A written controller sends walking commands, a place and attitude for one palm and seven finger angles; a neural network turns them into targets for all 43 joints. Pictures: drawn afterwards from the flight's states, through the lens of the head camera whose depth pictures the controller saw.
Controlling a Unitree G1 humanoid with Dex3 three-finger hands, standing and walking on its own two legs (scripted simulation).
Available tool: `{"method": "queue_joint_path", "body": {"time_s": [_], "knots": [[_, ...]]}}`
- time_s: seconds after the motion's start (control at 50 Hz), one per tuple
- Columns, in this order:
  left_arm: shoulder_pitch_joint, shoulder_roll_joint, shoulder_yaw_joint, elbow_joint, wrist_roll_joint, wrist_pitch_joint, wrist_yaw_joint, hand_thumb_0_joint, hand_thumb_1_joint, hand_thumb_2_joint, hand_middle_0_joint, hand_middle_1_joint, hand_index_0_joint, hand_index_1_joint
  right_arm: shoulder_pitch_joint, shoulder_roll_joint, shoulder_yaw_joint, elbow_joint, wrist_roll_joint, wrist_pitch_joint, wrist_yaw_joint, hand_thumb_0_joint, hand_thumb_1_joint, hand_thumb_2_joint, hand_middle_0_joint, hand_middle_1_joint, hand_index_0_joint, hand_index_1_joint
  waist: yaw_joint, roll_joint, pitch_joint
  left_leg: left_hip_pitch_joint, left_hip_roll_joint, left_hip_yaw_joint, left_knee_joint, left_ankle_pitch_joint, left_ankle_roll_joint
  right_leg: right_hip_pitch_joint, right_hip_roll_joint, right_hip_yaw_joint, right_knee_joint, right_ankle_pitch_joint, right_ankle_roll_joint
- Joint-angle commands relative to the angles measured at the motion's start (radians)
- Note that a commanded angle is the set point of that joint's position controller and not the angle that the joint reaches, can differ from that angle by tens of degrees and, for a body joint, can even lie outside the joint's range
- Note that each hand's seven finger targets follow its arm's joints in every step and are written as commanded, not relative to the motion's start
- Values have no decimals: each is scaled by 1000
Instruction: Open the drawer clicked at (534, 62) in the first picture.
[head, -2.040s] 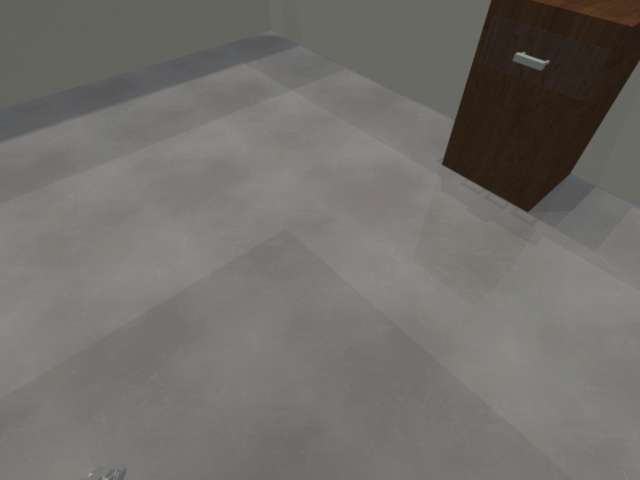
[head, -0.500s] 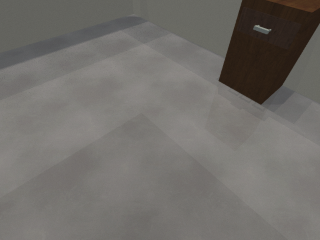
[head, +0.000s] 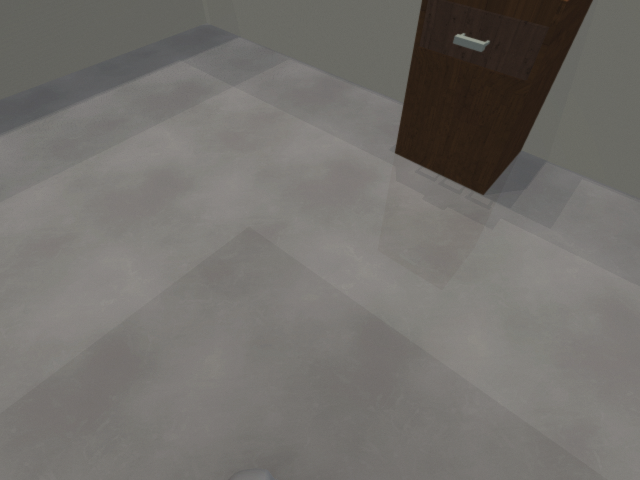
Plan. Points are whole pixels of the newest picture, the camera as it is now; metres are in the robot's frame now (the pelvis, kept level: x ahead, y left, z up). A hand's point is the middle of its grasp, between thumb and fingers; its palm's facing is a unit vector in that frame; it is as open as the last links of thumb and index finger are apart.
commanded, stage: walk to a spot facing it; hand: left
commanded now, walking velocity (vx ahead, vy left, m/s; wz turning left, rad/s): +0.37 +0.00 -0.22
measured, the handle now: (472, 40) +1.58 -0.42 -0.12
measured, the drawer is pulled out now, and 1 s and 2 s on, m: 0.00 0.00 0.00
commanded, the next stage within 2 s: turn to face it in 1.52 s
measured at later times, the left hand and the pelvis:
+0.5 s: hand (193, 385) +0.28 +0.24 -0.17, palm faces -0.09 -0.98 -0.18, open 7.4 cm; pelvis +0.21 +0.06 +0.01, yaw -10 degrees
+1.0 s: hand (267, 272) +0.51 +0.16 -0.16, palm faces -0.21 -0.95 -0.21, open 7.2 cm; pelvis +0.43 -0.02 +0.01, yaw -14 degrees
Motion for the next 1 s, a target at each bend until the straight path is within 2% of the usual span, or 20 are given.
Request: {"method": "queue_joint_path", "body": {"time_s": [0.0,0.08,0.16,0.22,0.24,0.26,0.28,0.32,0.4,0.52,0.64,0.68,0.7,0.72,0.74,0.76,0.78,0.82,0.88,0.98], "knots": [[101,149,29,9,-1,-16,23,0,900,900,-200,-300,-200,-300,-149,-44,-29,-144,2,-45,6,0,-900,-900,200,300,200,300,-10,-95,70,-234,43,-4,-70,125,-21,53,-275,292,-305,359,-134],[122,133,26,35,-1,-21,30,0,900,900,-200,-300,-200,-300,-216,-22,-28,-176,7,-50,19,0,-900,-900,200,300,200,300,-2,-128,86,-217,25,30,-238,208,-12,83,-234,223,-310,460,-105],[90,150,37,42,1,-17,33,0,900,900,-200,-300,-200,-300,-240,-21,-29,-193,13,-65,22,0,-900,-900,200,300,200,300,-9,-144,98,-26,-4,43,-422,213,21,33,-240,196,-277,515,-80],[60,148,46,34,-8,-15,29,0,900,900,-200,-300,-200,-300,60,-88,-50,-102,0,-77,-7,0,-900,-900,200,300,200,300,-141,-51,-46,394,-38,38,-567,252,54,-55,-166,136,90,650,-38],[102,97,46,26,-15,-10,21,0,900,900,-200,-300,-200,-300,206,-186,-75,-68,-13,-80,-20,0,-900,-900,200,300,200,300,-179,151,-176,610,148,-212,-620,158,103,-210,-74,74,367,352,-7],[122,54,39,-4,-22,-10,9,0,900,900,-200,-300,-200,-300,277,-264,-87,-60,-14,-78,-21,0,-900,-900,200,300,200,300,-165,331,-221,648,392,-575,-833,53,197,-374,36,14,697,-178,18],[68,62,34,-26,-15,-9,14,0,900,900,-200,-300,-200,-300,202,-234,-79,-66,-3,-71,-29,0,-900,-900,200,300,200,300,-145,242,-178,557,413,-629,-913,-116,213,-440,-18,92,819,-154,7],[-47,58,40,-35,-2,1,-2,0,900,900,-200,-300,-200,-300,45,-105,-51,-107,-3,-79,-28,0,-900,-900,200,300,200,300,-88,112,34,283,333,-436,-952,-141,184,-488,-122,79,846,10,12],[1,16,41,-26,10,47,-17,0,900,900,-200,-300,-200,-300,-9,-46,-31,-101,-2,-103,-33,0,-900,-900,200,300,200,300,-1,94,47,103,233,-132,-970,43,150,-371,-161,49,688,88,42],[-182,35,45,-106,11,59,-32,0,900,900,-200,-300,-200,-300,62,-83,-43,-84,-3,-106,-29,0,-900,-900,200,300,200,300,-34,62,81,217,226,-26,-1001,154,173,-413,-188,-5,354,190,76],[-334,51,36,-150,8,41,-33,0,900,900,-200,-300,-200,-300,154,-106,-43,-41,-13,-90,-25,0,-900,-900,200,300,200,300,-82,68,71,367,241,20,-902,347,158,-344,-127,-77,115,139,54],[-280,63,39,-130,8,33,-32,0,900,900,-200,-300,-200,-300,152,-112,-39,-34,-12,-83,-26,0,-900,-900,200,300,200,300,-47,77,49,375,223,66,-794,490,134,-224,-85,-120,39,135,34],[-182,84,45,-92,10,25,-29,0,900,900,-200,-300,-200,-300,147,-109,-35,-31,-7,-81,-26,0,-900,-900,200,300,200,300,1,43,-12,345,185,108,-641,611,107,-57,-48,-142,-22,161,13],[-31,142,61,-44,13,12,-20,0,900,900,-200,-300,-200,-300,134,-97,-31,-37,4,-85,-18,0,-900,-900,200,300,200,300,71,-19,-101,188,148,156,-411,588,67,204,-130,-36,-41,160,-37],[127,268,93,-8,11,3,-2,0,900,900,-200,-300,-200,-300,135,-38,-18,-74,17,-93,-10,0,-900,-900,200,300,200,300,117,-265,-224,-99,25,200,-78,138,20,455,-406,366,-125,170,-144],[157,317,97,8,-12,4,2,0,900,900,-200,-300,-200,-300,65,-60,-21,-106,17,-92,-12,0,-900,-900,200,300,200,300,119,-252,-223,-228,-12,77,127,-159,23,440,-509,540,-228,213,-213],[90,289,90,-7,-12,3,6,0,900,900,-200,-300,-200,-300,-17,-61,-29,-114,12,-90,-12,0,-900,-900,200,300,200,300,114,-187,-144,-284,33,-12,206,-97,29,329,-488,490,-246,192,-197],[-55,189,59,-36,-9,-2,11,0,900,900,-200,-300,-200,-300,-27,-35,-32,-106,3,-73,-11,0,-900,-900,200,300,200,300,23,-51,-15,-251,98,-53,146,48,20,108,-414,293,-280,184,-129],[-115,132,41,-37,1,-16,15,0,900,900,-200,-300,-200,-300,61,7,-31,-73,-4,-44,-3,0,-900,-900,200,300,200,300,-54,-99,22,-135,100,-11,-11,101,-9,-61,-332,101,-316,253,-86],[-98,153,43,-20,0,-24,9,0,900,900,-200,-300,-200,-300,-37,18,-32,-124,0,-45,22,0,-900,-900,200,300,200,300,-47,-138,58,-82,79,34,-316,211,-13,-85,-291,31,-329,202,-75]]}}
